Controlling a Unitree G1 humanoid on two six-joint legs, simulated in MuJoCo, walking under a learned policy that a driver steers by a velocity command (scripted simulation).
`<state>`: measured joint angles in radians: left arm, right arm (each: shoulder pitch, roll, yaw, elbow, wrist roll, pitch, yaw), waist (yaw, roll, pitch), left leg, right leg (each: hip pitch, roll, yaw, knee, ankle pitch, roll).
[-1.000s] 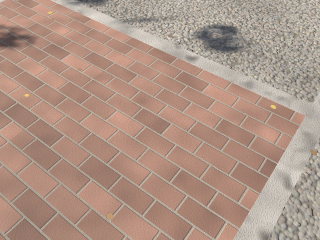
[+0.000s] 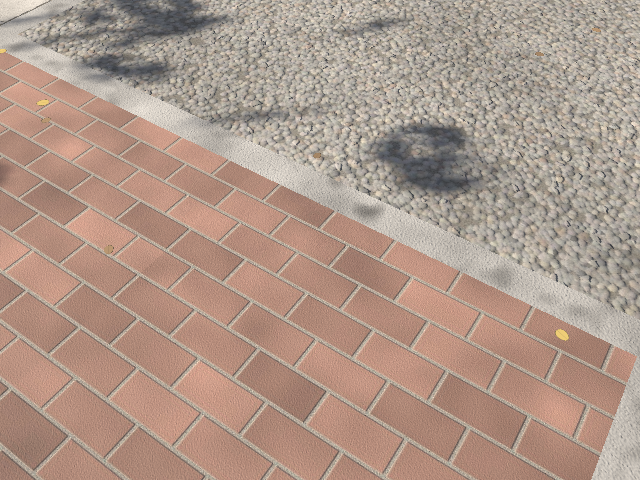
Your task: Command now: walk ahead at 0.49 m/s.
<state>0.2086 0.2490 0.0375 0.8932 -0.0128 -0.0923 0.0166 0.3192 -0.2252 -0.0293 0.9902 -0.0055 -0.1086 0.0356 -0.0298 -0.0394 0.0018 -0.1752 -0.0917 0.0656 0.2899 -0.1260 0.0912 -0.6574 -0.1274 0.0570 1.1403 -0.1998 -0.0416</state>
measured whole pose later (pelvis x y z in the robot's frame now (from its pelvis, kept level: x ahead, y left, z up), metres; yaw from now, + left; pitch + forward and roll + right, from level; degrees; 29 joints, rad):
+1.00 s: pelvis +0.55 -0.01 -0.01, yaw +1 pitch +2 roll +0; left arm 0.30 0.25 0.05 0.97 -0.02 -0.10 0.00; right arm 0.17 -0.24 -0.05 0.90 0.00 -0.10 0.04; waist 0.00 -0.02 0.03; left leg -0.36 -0.04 0.07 0.47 -0.15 0.07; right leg -0.39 -0.04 0.03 1.19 -0.37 -0.05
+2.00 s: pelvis +1.05 +0.04 -0.03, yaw +25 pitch +1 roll -2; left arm 0.29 0.28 0.09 0.95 -0.01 -0.05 0.02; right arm 0.06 -0.26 -0.09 0.74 0.03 -0.03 0.05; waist 0.03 0.01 0.05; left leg -0.51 0.01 0.07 0.65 -0.17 0.12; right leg -0.01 -0.13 -0.26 0.67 -0.49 0.06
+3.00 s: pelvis +1.58 +0.31 -0.02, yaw +14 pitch +3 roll -1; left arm 0.40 0.29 0.07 0.78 -0.02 -0.03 0.01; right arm 0.02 -0.27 -0.04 0.66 0.00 -0.13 0.01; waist 0.09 0.02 0.00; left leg -0.46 -0.01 -0.08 0.43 -0.03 -0.01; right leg -0.08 0.12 0.23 0.48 -0.42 -0.06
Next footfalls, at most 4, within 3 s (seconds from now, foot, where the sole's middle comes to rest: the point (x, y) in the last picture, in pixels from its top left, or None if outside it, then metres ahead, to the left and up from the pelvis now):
0.30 right None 0.34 -0.17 -0.78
0.86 left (290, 420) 0.65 0.07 -0.78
1.42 right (379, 302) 0.97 -0.16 -0.78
1.98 left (252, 250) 1.15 0.18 -0.78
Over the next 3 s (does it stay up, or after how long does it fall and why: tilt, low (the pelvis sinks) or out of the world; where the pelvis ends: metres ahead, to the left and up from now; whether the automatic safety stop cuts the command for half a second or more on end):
stays up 1.58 0.31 -0.02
